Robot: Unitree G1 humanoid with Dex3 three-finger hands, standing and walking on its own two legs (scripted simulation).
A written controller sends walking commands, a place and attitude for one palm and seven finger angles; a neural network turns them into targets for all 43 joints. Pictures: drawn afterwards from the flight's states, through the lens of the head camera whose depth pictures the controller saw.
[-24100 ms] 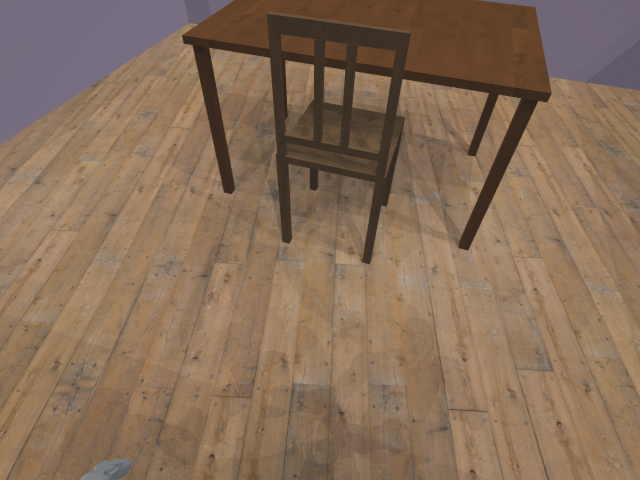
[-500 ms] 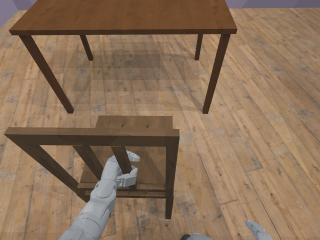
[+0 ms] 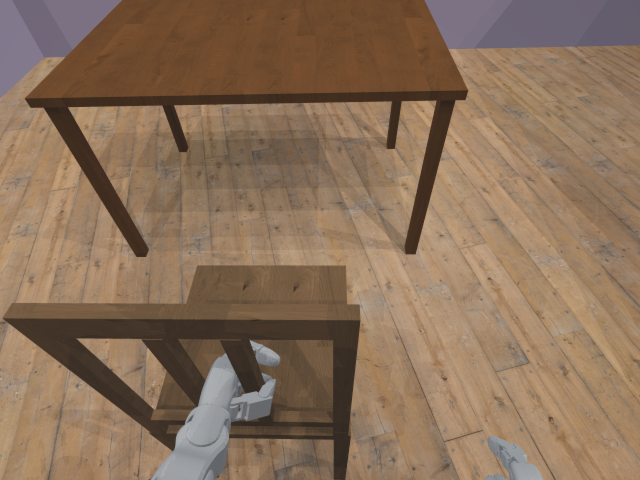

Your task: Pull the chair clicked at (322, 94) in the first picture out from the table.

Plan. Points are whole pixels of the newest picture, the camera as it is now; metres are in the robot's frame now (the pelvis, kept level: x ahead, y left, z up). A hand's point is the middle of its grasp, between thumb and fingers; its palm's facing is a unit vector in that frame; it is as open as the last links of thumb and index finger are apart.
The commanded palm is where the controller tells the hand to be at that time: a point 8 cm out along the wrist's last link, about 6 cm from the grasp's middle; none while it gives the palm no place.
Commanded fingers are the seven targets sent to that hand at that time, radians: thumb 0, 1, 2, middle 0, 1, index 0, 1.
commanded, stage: stop walking, hand still on the chair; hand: left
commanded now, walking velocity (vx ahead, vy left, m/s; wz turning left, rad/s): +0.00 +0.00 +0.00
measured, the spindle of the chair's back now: (192, 382) +0.27 +0.20 -0.08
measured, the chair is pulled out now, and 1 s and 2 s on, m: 0.58 0.58 0.58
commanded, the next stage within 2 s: open the thumb and straighten the fingers in 0.14 s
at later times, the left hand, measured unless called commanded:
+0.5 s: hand (259, 388) +0.25 +0.10 -0.07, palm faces -0.11 -0.98 -0.14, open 8.4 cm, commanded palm +0.24 +0.16 -0.05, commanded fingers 0.00 -0.55 0.20 -0.40 -1.16 -0.40 -1.16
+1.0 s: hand (255, 385) +0.26 +0.11 -0.08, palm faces -0.09 -0.99 -0.12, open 17.1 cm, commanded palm +0.24 +0.17 -0.05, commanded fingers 0.00 -0.55 0.20 0.00 0.00 0.00 0.00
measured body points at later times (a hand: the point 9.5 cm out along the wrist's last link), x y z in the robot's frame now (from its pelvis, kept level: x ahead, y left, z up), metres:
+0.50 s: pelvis +0.00 +0.00 -0.02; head +0.03 -0.01 +0.43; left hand +0.26 +0.15 -0.06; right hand +0.13 -0.25 -0.12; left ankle -0.05 +0.13 -0.74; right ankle +0.05 -0.12 -0.74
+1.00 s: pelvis +0.02 +0.01 -0.04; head +0.07 -0.01 +0.41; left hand +0.26 +0.16 -0.06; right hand +0.19 -0.23 -0.13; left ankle -0.05 +0.13 -0.74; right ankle +0.05 -0.12 -0.74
